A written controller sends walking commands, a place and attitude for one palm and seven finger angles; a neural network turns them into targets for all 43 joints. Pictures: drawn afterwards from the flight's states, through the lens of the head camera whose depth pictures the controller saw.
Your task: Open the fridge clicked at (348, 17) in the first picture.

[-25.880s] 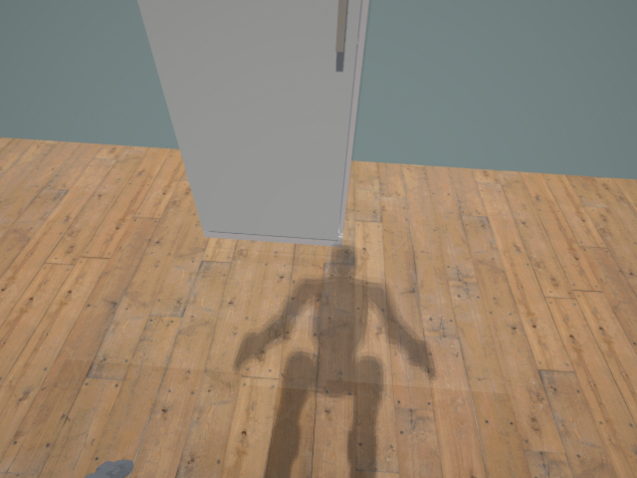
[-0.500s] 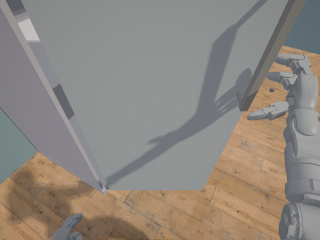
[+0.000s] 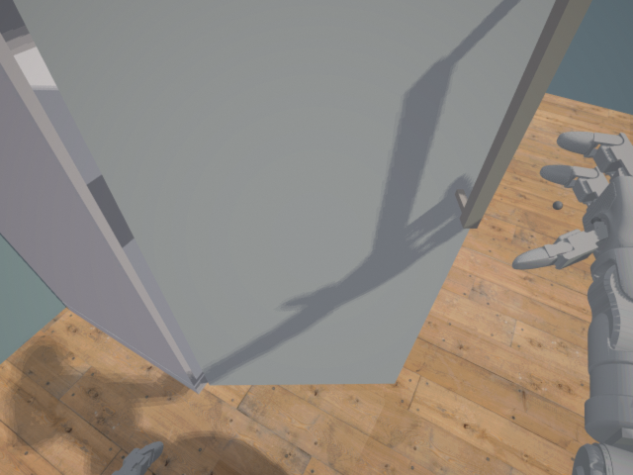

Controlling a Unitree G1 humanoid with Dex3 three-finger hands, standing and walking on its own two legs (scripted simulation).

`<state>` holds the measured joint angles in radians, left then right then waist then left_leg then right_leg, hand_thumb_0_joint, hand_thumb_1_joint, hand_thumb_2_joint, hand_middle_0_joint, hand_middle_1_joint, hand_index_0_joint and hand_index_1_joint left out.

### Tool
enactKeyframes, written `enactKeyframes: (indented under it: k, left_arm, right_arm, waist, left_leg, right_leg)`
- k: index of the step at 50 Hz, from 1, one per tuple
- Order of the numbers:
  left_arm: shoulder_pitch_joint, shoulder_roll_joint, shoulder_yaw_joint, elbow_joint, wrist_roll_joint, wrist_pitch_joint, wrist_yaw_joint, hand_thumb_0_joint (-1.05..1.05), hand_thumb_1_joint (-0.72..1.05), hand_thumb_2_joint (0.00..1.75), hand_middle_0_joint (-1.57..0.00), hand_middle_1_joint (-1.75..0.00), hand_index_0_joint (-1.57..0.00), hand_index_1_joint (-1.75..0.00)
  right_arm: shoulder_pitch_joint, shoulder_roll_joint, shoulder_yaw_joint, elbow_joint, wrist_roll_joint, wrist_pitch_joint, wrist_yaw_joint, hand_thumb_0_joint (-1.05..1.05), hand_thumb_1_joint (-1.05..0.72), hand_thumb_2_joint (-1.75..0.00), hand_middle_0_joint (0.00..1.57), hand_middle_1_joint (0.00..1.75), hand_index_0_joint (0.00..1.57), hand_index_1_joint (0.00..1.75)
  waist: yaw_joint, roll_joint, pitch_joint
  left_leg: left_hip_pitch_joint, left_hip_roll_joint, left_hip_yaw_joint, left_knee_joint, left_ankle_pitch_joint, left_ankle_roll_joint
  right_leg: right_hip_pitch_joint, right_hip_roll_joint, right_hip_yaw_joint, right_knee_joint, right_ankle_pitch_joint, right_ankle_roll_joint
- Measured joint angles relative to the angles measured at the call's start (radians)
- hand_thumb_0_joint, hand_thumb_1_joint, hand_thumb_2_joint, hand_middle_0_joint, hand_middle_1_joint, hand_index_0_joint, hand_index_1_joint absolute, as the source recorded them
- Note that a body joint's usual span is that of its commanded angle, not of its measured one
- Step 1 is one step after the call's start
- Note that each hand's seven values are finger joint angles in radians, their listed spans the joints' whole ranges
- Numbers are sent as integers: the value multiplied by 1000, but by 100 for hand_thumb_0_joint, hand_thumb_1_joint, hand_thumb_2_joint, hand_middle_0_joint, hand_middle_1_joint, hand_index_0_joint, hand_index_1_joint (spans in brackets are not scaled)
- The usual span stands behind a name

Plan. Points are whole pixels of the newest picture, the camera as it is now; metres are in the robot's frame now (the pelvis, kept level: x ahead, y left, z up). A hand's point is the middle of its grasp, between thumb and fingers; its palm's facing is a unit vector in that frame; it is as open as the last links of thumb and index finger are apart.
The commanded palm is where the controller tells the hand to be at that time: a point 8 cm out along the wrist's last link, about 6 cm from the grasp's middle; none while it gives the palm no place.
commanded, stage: slip the hand off the handle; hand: right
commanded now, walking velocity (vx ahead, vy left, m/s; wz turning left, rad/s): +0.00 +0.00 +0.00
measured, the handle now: (505, 117) +0.46 -0.17 +0.24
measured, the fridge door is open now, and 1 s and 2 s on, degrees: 60 60 60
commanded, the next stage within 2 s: draw the hand back to the body in 0.50 s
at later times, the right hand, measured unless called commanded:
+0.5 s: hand (565, 272) +0.29 -0.20 +0.19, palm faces +0.18 +0.97 -0.14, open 14.7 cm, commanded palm +0.25 -0.25 +0.19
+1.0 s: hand (602, 306) +0.25 -0.22 +0.19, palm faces +0.28 +0.96 +0.01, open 14.7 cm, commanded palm +0.20 -0.27 +0.19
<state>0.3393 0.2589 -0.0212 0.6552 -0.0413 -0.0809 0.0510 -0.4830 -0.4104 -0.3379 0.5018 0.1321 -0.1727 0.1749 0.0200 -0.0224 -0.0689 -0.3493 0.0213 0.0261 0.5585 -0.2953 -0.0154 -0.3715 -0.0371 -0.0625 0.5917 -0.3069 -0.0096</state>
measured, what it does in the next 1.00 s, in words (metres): stands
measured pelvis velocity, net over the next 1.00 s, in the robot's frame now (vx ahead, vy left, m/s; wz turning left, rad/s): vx -0.01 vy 0.02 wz -0.04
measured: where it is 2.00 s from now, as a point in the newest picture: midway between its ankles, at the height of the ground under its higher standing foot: outside the picture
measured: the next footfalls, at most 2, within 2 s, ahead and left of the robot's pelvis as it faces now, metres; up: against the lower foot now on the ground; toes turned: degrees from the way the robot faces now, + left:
none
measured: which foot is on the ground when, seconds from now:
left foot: down 0.00-1.00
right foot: down 0.00-1.00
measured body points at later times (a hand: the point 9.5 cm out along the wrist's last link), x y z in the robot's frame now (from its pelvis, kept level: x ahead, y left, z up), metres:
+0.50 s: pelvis -0.02 +0.01 +0.00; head -0.04 +0.02 +0.45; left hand +0.19 +0.22 -0.07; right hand +0.28 -0.26 +0.20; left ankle -0.01 +0.13 -0.73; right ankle -0.01 -0.11 -0.73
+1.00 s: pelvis -0.01 +0.02 +0.01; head -0.06 +0.04 +0.45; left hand +0.20 +0.23 -0.06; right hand +0.23 -0.27 +0.19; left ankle -0.01 +0.13 -0.73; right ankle -0.01 -0.11 -0.73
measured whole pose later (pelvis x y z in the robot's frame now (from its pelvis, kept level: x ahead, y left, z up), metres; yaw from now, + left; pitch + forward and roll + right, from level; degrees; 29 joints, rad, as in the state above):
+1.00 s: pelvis -0.01 +0.02 +0.01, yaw -2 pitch -3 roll +0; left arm 0.18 0.25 -0.07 0.66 -0.06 -0.16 0.10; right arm -0.06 -0.28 -0.33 -0.12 0.27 0.31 0.08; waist -0.06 -0.05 -0.07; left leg -0.16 0.02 0.07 0.50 -0.27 0.01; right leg -0.19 -0.04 -0.02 0.50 -0.25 0.02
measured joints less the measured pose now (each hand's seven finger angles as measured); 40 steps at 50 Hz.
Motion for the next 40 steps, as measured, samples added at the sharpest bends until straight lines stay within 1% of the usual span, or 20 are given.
enactKeyframes:
  k: [4,8,15,20,25,28,32,33,34,35,36,37,38,39,40]
  left_arm:
    - [-14,-6,-1,-10,4,-7,-4,2,90,90,-20,-30,-20,-30]
    - [-45,-14,-9,-13,5,-14,0,2,90,90,-20,-30,-20,-30]
    - [-110,-17,-21,-24,-1,-33,17,2,90,90,-20,-30,-20,-30]
    - [-141,-18,-29,-32,-1,-50,25,2,90,90,-20,-30,-20,-30]
    - [-153,-25,-41,-32,2,-58,25,2,90,90,-20,-30,-20,-30]
    - [-153,-30,-48,-30,4,-55,26,2,90,90,-20,-30,-20,-30]
    - [-144,-31,-52,-18,6,-56,33,2,90,90,-20,-30,-20,-30]
    - [-141,-29,-53,-9,-2,-59,39,2,90,90,-20,-30,-20,-30]
    - [-138,-26,-55,2,-10,-60,47,2,90,90,-20,-30,-20,-30]
    - [-136,-23,-59,14,-17,-61,55,2,90,90,-20,-30,-20,-30]
    - [-134,-20,-61,24,-22,-61,62,2,90,90,-20,-30,-20,-30]
    - [-134,-17,-62,29,-24,-60,65,2,90,90,-20,-30,-20,-30]
    - [-135,-14,-62,31,-25,-61,66,2,90,90,-20,-30,-20,-30]
    - [-136,-11,-60,29,-25,-63,64,2,90,90,-20,-30,-20,-30]
    - [-138,-8,-58,25,-25,-66,61,2,90,90,-20,-30,-20,-30]
  right_arm:
    - [101,39,11,-136,2,29,-27,-1,55,-20,26,115,25,115]
    - [167,64,27,-234,0,58,-50,-1,55,-20,26,115,25,115]
    - [223,79,70,-328,7,110,-61,-1,55,-20,26,115,25,115]
    - [256,101,106,-389,9,130,-67,-1,55,-20,26,115,25,115]
    - [304,118,129,-445,11,143,-74,-1,55,-20,26,115,25,115]
    - [334,115,122,-464,12,153,-77,-1,55,-20,26,115,25,115]
    - [337,100,102,-454,14,155,-78,-1,55,-20,26,115,25,115]
    - [327,103,90,-445,58,177,-72,-1,55,-20,26,115,25,115]
    - [311,111,73,-436,104,225,-69,-1,55,-20,26,115,26,115]
    - [293,118,53,-428,138,285,-70,-1,55,-20,26,115,26,115]
    - [278,122,36,-424,153,347,-78,-1,55,-20,26,115,26,115]
    - [269,120,25,-426,151,401,-89,-1,55,-20,26,115,25,115]
    - [269,116,19,-433,142,442,-101,-1,55,-20,26,115,25,115]
    - [275,111,17,-445,130,470,-111,-1,55,-20,26,115,25,115]
    - [287,108,17,-462,122,485,-119,-1,55,-20,26,115,25,115]
  waist:
    - [-11,-3,1]
    - [-25,-1,2]
    - [-52,-5,8]
    - [-67,-9,12]
    - [-72,-10,12]
    - [-71,-11,14]
    - [-71,-12,22]
    - [-74,-14,23]
    - [-77,-15,23]
    - [-80,-16,21]
    - [-83,-17,17]
    - [-84,-18,14]
    - [-83,-20,11]
    - [-81,-22,9]
    - [-79,-26,8]
  left_leg:
    - [17,2,-5,-1,-2,-3]
    - [37,4,0,-2,-2,-3]
    - [71,8,20,-9,2,1]
    - [89,10,31,-11,5,5]
    - [106,7,35,-14,7,10]
    - [115,3,35,-18,10,15]
    - [124,-3,41,-21,13,21]
    - [128,-4,43,-25,15,23]
    - [136,-6,46,-33,18,24]
    - [145,-6,49,-42,21,25]
    - [152,-7,52,-50,24,25]
    - [157,-6,53,-56,26,25]
    - [160,-6,53,-60,28,26]
    - [163,-6,53,-63,30,26]
    - [165,-5,52,-65,30,26]
  right_leg:
    - [19,2,-5,-2,-3,-2]
    - [36,4,0,-4,-1,-2]
    - [61,9,20,-9,10,1]
    - [77,11,31,-16,21,5]
    - [97,10,35,-28,29,10]
    - [109,5,35,-36,35,15]
    - [117,0,41,-41,41,21]
    - [119,-1,44,-43,42,23]
    - [125,-2,47,-48,45,24]
    - [131,-2,50,-55,48,24]
    - [137,-2,52,-63,52,24]
    - [142,-1,53,-69,55,24]
    - [147,-1,53,-75,58,25]
    - [151,0,53,-80,60,25]
    - [154,0,51,-83,61,25]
